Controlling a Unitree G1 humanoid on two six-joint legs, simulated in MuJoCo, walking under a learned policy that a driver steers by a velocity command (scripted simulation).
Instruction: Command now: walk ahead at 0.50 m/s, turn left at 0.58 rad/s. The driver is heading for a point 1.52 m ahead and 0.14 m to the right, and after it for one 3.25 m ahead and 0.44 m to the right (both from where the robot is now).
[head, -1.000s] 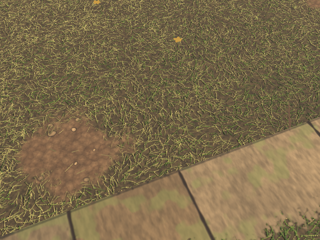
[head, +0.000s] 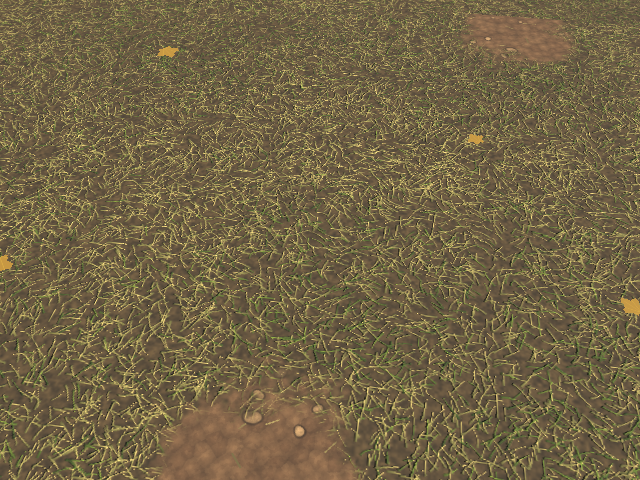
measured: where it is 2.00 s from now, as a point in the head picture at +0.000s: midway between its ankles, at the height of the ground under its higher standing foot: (320, 320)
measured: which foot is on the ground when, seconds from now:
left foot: up 0.00-0.46, down 0.48-0.90, up 0.92-1.00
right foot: down 0.00-0.48, up 0.50-0.88, down 0.90-1.00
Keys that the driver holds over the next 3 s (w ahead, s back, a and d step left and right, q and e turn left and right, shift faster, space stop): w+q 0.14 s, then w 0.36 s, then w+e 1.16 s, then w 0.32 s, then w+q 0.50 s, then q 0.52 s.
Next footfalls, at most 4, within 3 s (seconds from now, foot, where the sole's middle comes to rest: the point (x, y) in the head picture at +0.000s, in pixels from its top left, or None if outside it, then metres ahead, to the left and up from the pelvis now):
0.48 left None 0.39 0.16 -0.91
0.90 right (317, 444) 0.68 0.01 -0.91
1.46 left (268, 333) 1.00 0.14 -0.91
1.96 right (378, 293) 1.13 -0.18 -0.91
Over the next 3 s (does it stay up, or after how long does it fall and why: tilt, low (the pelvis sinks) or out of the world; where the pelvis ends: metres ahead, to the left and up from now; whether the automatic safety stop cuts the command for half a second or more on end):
stays up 1.45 -0.21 -0.14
